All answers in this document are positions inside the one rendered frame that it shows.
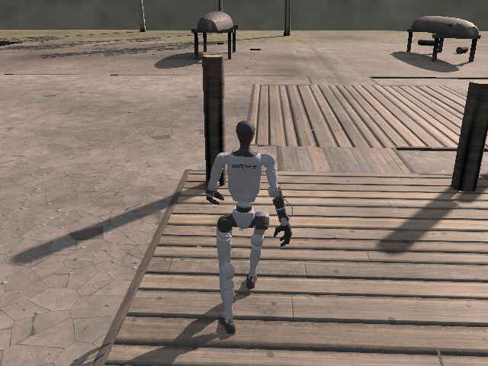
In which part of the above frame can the robot left upper arm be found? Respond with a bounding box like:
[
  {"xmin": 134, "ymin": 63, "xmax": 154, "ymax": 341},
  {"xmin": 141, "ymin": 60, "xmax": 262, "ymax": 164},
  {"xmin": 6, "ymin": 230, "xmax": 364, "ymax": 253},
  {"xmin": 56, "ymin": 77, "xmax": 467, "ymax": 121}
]
[{"xmin": 207, "ymin": 152, "xmax": 230, "ymax": 191}]

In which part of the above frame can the right robot hand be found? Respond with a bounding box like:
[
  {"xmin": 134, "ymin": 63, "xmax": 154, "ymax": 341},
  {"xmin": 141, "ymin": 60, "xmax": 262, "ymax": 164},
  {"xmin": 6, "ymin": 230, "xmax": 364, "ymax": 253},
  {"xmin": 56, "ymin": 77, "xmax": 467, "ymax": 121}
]
[{"xmin": 274, "ymin": 224, "xmax": 292, "ymax": 247}]

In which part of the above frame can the left robot hand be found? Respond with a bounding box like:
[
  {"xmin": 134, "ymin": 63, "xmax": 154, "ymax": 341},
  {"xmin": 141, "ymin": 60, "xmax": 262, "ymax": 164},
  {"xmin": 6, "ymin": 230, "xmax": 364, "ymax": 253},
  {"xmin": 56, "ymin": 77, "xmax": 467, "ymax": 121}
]
[{"xmin": 206, "ymin": 191, "xmax": 224, "ymax": 205}]

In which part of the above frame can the left robot forearm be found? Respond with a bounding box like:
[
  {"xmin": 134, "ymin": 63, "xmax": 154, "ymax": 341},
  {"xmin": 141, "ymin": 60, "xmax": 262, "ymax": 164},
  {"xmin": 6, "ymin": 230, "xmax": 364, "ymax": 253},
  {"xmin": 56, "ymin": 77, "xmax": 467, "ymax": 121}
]
[{"xmin": 205, "ymin": 180, "xmax": 215, "ymax": 197}]

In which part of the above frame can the humanoid robot torso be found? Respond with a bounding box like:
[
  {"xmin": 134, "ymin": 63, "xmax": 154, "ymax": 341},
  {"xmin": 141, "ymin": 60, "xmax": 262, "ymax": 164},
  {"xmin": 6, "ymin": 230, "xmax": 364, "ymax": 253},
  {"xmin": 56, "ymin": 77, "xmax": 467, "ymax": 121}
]
[{"xmin": 227, "ymin": 149, "xmax": 262, "ymax": 229}]

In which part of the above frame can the right robot forearm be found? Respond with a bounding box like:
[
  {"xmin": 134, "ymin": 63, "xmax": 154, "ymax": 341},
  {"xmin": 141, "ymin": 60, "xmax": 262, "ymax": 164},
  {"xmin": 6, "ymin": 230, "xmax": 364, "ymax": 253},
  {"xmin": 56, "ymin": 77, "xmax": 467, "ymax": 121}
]
[{"xmin": 273, "ymin": 186, "xmax": 290, "ymax": 226}]

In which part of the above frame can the left robot foot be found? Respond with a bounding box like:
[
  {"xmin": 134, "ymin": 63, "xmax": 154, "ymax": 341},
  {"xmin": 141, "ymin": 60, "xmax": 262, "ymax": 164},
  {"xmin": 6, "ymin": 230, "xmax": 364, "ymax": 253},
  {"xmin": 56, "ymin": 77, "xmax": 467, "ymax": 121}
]
[{"xmin": 219, "ymin": 313, "xmax": 236, "ymax": 334}]

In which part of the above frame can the robot right upper arm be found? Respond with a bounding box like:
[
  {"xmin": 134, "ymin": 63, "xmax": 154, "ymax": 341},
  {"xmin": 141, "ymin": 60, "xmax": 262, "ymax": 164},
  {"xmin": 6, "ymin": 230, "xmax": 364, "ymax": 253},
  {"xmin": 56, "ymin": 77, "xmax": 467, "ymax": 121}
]
[{"xmin": 261, "ymin": 153, "xmax": 280, "ymax": 197}]

